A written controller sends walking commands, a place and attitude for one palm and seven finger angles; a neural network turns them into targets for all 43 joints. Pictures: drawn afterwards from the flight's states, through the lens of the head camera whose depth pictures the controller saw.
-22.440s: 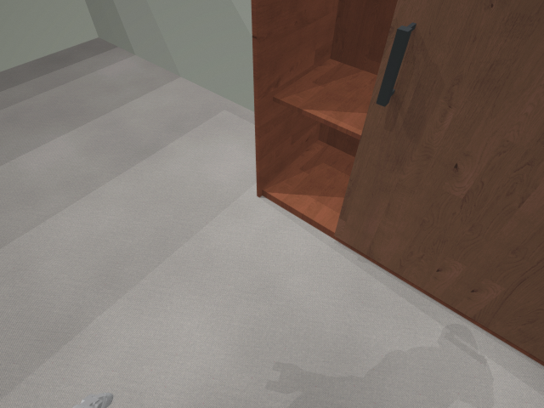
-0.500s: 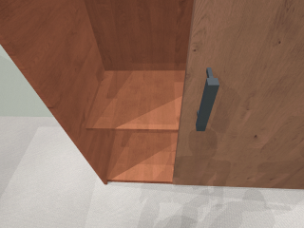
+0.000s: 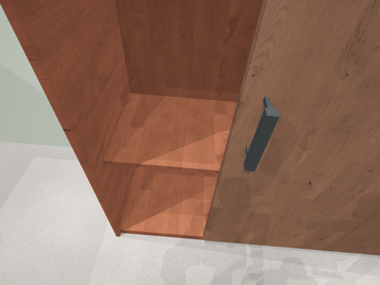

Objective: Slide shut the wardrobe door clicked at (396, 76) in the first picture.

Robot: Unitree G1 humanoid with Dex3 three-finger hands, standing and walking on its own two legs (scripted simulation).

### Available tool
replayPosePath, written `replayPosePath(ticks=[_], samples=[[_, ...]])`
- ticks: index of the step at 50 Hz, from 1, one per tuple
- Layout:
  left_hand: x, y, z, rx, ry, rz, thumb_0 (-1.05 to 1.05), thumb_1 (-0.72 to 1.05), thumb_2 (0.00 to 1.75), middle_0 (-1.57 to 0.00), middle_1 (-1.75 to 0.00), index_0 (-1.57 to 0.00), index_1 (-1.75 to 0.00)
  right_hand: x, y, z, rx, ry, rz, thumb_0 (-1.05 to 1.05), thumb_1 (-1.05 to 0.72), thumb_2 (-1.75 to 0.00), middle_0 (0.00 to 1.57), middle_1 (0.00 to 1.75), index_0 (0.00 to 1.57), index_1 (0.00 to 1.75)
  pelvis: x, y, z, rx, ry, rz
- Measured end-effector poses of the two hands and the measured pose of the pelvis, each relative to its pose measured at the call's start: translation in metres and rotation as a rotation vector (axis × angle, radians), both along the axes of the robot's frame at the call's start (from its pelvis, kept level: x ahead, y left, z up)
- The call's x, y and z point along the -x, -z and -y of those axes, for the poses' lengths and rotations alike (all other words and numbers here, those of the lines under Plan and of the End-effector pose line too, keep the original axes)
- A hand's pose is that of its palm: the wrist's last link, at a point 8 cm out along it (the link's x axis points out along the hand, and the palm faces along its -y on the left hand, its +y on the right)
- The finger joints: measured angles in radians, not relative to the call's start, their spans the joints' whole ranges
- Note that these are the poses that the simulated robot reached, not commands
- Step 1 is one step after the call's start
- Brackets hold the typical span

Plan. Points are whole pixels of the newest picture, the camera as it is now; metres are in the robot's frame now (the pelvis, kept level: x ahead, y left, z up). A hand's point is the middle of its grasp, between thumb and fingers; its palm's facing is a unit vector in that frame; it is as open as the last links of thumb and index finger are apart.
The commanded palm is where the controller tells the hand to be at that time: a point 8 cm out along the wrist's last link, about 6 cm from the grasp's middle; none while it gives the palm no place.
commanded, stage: come to a stop and stand still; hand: right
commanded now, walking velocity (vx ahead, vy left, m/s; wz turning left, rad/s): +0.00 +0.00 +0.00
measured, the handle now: (257, 136) +0.44 -0.13 +0.09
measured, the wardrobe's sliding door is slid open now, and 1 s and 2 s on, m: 0.43 0.43 0.43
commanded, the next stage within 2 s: look again from close up in 0.90 s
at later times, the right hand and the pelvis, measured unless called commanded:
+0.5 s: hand out of the picture +0.00 -0.14 -0.17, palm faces -0.01 +0.98 -0.19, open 7.4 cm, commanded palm none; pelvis +0.01 +0.03 +0.00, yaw +1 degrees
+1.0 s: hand out of the picture +0.00 -0.12 -0.17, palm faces +0.02 +0.99 -0.17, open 7.4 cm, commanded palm none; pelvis +0.02 +0.04 +0.01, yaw +0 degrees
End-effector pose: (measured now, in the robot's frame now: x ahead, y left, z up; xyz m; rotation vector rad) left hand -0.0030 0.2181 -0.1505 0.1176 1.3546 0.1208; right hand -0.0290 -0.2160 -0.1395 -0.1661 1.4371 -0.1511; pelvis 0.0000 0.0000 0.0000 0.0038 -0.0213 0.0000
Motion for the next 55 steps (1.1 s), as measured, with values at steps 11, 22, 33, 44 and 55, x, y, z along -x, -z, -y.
replayPosePath(ticks=[11, 22, 33, 44, 55], samples=[[0.008, 0.004, -0.003, 0.032, -0.013, -0.022, 0.01, 0.92, 0.9, -0.2, -0.3, -0.2, -0.29, -0.023, -0.007, -0.004, 0.028, -0.023, 0.051, 0.01, -0.9, -0.9, 0.2, 0.3, 0.2, 0.3, -0.001, -0.002, -0.011, 0.016, -0.015, 0.001], [0.006, -0.003, -0.018, 0.011, -0.017, -0.044, 0.0, 0.91, 0.9, -0.19, -0.3, -0.2, -0.29, -0.031, -0.002, -0.025, -0.007, -0.026, 0.046, 0.01, -0.92, -0.9, 0.2, 0.3, 0.2, 0.3, -0.005, -0.004, -0.024, 0.016, -0.016, -0.004], [-0.003, -0.007, -0.027, -0.007, -0.009, -0.057, 0.0, 0.91, 0.9, -0.19, -0.3, -0.2, -0.29, -0.022, 0.001, -0.041, -0.037, -0.005, 0.007, 0.01, -0.91, -0.9, 0.2, 0.3, 0.2, 0.3, -0.011, -0.005, -0.032, 0.014, -0.011, -0.008], [-0.011, -0.008, -0.031, -0.015, -0.005, -0.055, 0.01, 0.92, 0.9, -0.19, -0.3, -0.2, -0.29, -0.022, 0.002, -0.046, -0.041, 0.012, 0.004, 0.01, -0.9, -0.9, 0.2, 0.3, 0.2, 0.3, -0.017, -0.006, -0.035, 0.012, -0.004, -0.003], [-0.01, -0.008, -0.029, -0.008, -0.007, -0.063, 0.01, 0.92, 0.9, -0.19, -0.3, -0.2, -0.29, -0.024, 0.001, -0.045, -0.035, 0.014, 0.007, 0.0, -0.9, -0.9, 0.2, 0.3, 0.2, 0.3, -0.019, -0.006, -0.036, 0.013, -0.003, -0.003]])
